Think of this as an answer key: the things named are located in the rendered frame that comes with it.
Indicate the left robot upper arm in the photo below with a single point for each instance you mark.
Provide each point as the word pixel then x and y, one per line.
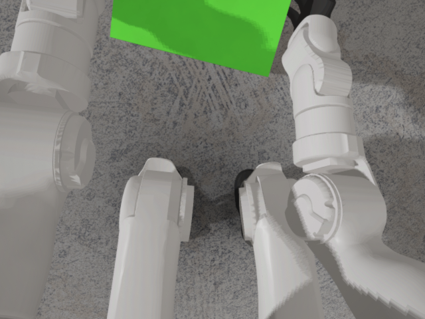
pixel 45 153

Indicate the left robot shin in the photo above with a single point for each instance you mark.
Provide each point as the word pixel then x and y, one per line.
pixel 131 191

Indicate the robot right forearm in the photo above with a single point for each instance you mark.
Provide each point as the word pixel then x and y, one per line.
pixel 320 88

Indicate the robot left forearm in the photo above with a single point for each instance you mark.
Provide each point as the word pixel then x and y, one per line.
pixel 50 55

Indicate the right robot upper arm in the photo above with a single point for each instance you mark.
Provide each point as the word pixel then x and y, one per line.
pixel 341 218

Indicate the robot right hand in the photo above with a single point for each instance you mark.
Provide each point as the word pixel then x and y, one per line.
pixel 310 7

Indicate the robot left thigh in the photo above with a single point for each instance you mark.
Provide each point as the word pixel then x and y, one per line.
pixel 145 271

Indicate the carton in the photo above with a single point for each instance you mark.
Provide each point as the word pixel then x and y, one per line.
pixel 239 34

